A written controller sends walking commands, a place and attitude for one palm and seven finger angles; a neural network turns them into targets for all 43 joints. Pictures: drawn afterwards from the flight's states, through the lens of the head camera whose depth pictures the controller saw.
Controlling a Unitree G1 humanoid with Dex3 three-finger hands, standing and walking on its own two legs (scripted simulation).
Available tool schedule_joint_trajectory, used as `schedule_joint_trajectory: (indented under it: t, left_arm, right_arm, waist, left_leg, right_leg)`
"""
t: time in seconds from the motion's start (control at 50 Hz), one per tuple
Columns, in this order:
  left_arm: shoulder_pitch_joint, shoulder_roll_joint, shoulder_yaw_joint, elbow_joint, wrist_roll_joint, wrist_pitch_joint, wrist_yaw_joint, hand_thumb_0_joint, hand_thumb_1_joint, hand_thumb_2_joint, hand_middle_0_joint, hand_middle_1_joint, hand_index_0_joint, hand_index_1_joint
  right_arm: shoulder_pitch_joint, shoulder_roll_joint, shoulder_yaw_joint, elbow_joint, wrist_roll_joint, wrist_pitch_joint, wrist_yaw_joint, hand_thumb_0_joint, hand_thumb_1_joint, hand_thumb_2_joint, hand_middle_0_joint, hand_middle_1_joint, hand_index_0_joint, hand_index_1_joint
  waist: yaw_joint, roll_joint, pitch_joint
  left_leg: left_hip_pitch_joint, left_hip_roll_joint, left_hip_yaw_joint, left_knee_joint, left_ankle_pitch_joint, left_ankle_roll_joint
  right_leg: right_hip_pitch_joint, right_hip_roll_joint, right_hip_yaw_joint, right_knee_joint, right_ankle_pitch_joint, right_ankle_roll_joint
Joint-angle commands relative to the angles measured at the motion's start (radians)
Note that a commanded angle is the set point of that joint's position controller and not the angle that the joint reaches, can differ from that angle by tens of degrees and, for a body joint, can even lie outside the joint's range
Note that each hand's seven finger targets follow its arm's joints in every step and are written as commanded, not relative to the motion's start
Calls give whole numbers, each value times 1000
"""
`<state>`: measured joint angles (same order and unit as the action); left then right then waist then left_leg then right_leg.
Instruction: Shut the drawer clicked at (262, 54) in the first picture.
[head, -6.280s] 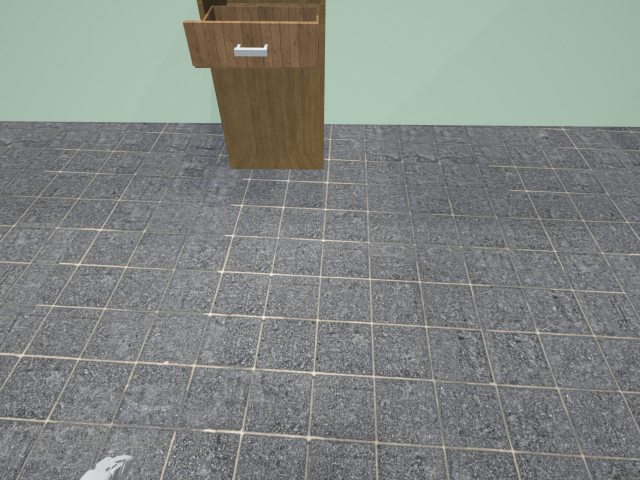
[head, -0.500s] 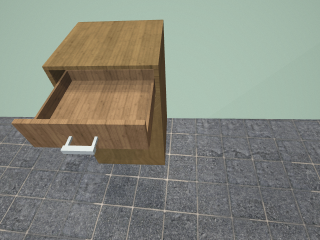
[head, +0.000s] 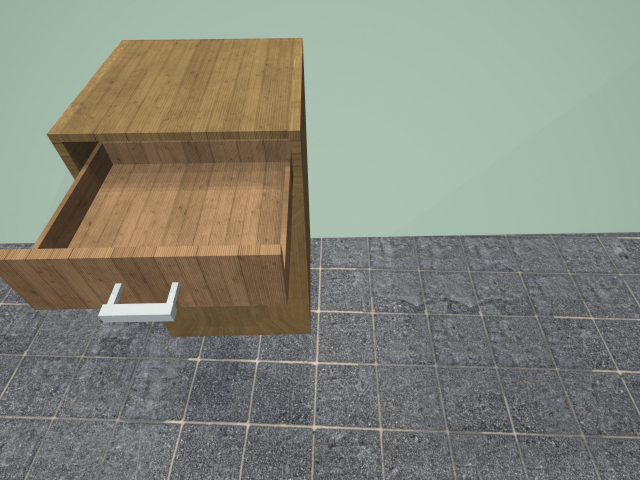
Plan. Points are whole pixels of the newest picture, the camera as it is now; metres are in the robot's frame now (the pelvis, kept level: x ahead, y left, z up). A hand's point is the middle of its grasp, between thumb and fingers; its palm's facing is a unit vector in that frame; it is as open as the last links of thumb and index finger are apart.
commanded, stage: look again from close up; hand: left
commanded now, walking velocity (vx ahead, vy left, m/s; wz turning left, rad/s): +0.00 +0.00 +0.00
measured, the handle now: (142, 301) +0.37 +0.30 -0.04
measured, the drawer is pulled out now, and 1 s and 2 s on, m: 0.29 0.29 0.29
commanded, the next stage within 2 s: shuffle to correct the standing spot in 0.46 s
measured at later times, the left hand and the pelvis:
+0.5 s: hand out of the picture +0.03 +0.22 -0.17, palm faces +0.01 -0.97 -0.24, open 7.4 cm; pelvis -0.01 +0.03 +0.00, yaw -1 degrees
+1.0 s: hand out of the picture +0.00 +0.25 -0.17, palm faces +0.05 -0.98 -0.20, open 7.4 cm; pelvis +0.02 +0.07 +0.00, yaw +1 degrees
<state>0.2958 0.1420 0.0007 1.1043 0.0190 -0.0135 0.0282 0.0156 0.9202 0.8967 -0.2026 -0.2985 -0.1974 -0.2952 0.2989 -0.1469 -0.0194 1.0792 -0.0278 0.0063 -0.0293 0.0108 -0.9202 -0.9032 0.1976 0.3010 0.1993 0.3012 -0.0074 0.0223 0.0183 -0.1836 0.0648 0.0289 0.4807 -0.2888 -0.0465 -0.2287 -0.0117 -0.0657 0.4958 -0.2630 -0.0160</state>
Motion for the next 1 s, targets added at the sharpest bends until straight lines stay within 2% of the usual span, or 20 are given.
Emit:
schedule_joint_trajectory:
  t: [0.0,0.02,0.06,0.1,0.14,0.2,0.28,0.54,0.64,0.68,0.7,0.76,0.78,0.82,0.84,0.86,0.88,0.9,0.94,0.98]
  left_arm:
    - [51,161,27,-84,3,-21,16,0,900,900,-200,-300,-200,-300]
    - [34,169,34,-84,0,-25,17,0,900,900,-200,-300,-200,-300]
    - [20,175,37,-89,-4,-30,17,0,900,900,-200,-300,-200,-300]
    - [43,157,32,-95,-5,-30,19,0,900,900,-200,-300,-200,-300]
    - [40,173,37,-92,-9,-24,19,0,900,900,-200,-300,-200,-300]
    - [40,166,31,-102,-7,-17,19,0,900,900,-200,-300,-200,-300]
    - [6,175,33,-109,-7,-8,15,0,900,900,-200,-300,-200,-300]
    - [6,161,27,-101,-3,-1,9,0,900,900,-200,-300,-200,-300]
    - [24,163,38,-107,9,16,3,0,900,900,-200,-300,-200,-300]
    - [44,177,47,-114,10,19,1,0,900,900,-200,-300,-200,-300]
    - [55,186,54,-114,10,19,2,0,900,900,-200,-300,-200,-300]
    - [86,217,77,-112,3,11,7,0,900,900,-200,-300,-200,-300]
    - [73,219,80,-118,2,8,8,0,900,900,-200,-300,-200,-300]
    - [14,204,76,-138,3,14,5,0,900,900,-200,-300,-200,-300]
    - [-17,164,70,-149,3,20,-2,0,900,900,-200,-300,-200,-300]
    - [-41,92,56,-174,3,23,-8,0,900,900,-200,-300,-200,-300]
    - [-86,77,46,-194,14,14,-5,0,900,900,-200,-300,-200,-300]
    - [-84,90,47,-191,19,6,-6,0,900,900,-200,-300,-200,-300]
    - [-76,73,52,-167,11,-9,-25,0,900,900,-200,-300,-200,-300]
    - [-51,45,45,-155,4,-10,-33,0,900,900,-200,-300,-200,-300]
  right_arm:
    - [46,-88,-21,-80,4,-24,-5,0,-900,-900,200,300,200,300]
    - [45,-98,-24,-74,7,-28,-4,0,-900,-900,200,300,200,300]
    - [48,-118,-25,-70,9,-36,-5,0,-900,-900,200,300,200,300]
    - [59,-118,-20,-58,9,-41,-6,0,-900,-900,200,300,200,300]
    - [43,-136,-23,-57,11,-39,-10,0,-900,-900,200,300,200,300]
    - [38,-133,-18,-56,10,-35,-10,0,-900,-900,200,300,200,300]
    - [10,-147,-20,-63,9,-26,-7,0,-900,-900,200,300,200,300]
    - [-17,-162,-17,-52,13,-27,3,0,-900,-900,200,300,200,300]
    - [3,-159,-22,-57,4,5,14,0,-900,-900,200,300,200,300]
    - [10,-152,-23,-68,2,13,18,0,-900,-900,200,300,200,300]
    - [19,-145,-23,-73,2,15,19,0,-900,-900,200,300,200,300]
    - [31,-108,-22,-84,6,6,19,0,-900,-900,200,300,200,300]
    - [39,-101,-22,-87,8,2,20,0,-900,-900,200,300,200,300]
    - [138,-94,-20,-61,9,-7,22,0,-900,-900,200,300,200,300]
    - [211,-126,-25,-40,4,-11,18,0,-900,-900,200,300,200,300]
    - [275,-201,-44,-24,-8,-19,14,0,-900,-900,200,300,200,300]
    - [284,-208,-45,-17,-5,-24,7,0,-900,-900,200,300,200,300]
    - [257,-184,-33,-20,-1,-30,3,0,-900,-900,200,300,200,300]
    - [191,-143,-15,-34,2,-49,-3,0,-900,-900,200,300,200,300]
    - [181,-142,-8,-34,4,-64,-8,0,-900,-900,200,300,200,300]
  waist:
    - [-5,-143,-49]
    - [-12,-146,-18]
    - [-12,-75,9]
    - [4,-38,-24]
    - [3,15,-1]
    - [10,9,-5]
    - [4,-5,57]
    - [6,-10,43]
    - [7,-4,123]
    - [12,-37,145]
    - [13,-95,136]
    - [18,-231,78]
    - [10,-217,68]
    - [-41,-130,51]
    - [-72,5,74]
    - [-93,293,112]
    - [-91,320,177]
    - [-65,258,191]
    - [-34,94,170]
    - [-17,39,114]
  left_leg:
    - [-77,-7,2,54,37,54]
    - [-81,-2,-2,48,59,54]
    - [-66,17,-16,15,147,59]
    - [-40,37,-19,9,305,65]
    - [-35,40,-24,5,345,62]
    - [-22,47,-20,-5,375,65]
    - [-49,42,-32,-43,240,65]
    - [-36,47,-52,-118,106,75]
    - [-141,18,-71,-130,-278,86]
    - [-189,-8,-60,-76,-312,89]
    - [-208,-27,-40,-23,-289,87]
    - [-218,-56,44,203,-142,69]
    - [-190,-48,39,196,-138,69]
    - [-10,-45,30,35,-147,76]
    - [49,12,-91,-69,-221,104]
    - [94,186,-357,-259,-359,162]
    - [71,248,-474,-351,-327,214]
    - [60,259,-474,-349,-238,241]
    - [52,230,-363,-316,7,256]
    - [95,193,-248,-286,256,254]
  right_leg:
    - [16,-131,180,-164,-9,-40]
    - [-2,-132,164,-160,30,-42]
    - [0,-111,124,-103,197,-38]
    - [61,-92,83,-31,386,-30]
    - [53,-92,69,-13,395,-26]
    - [67,-87,69,-13,383,-21]
    - [24,-86,76,-43,249,-13]
    - [17,-83,85,-90,108,7]
    - [-64,-84,93,-113,-288,2]
    - [-84,-112,131,-139,-381,-14]
    - [-66,-137,158,-162,-412,-28]
    - [-17,-285,301,-254,-411,-99]
    - [-27,-303,296,-247,-366,-111]
    - [-168,-238,173,-144,-401,-75]
    - [-273,-132,69,27,-378,-35]
    - [-411,-8,-87,319,-326,18]
    - [-478,-15,-34,464,-300,13]
    - [-492,-58,19,530,-254,2]
    - [-458,-99,25,567,-142,9]
    - [-398,-99,0,515,-83,26]
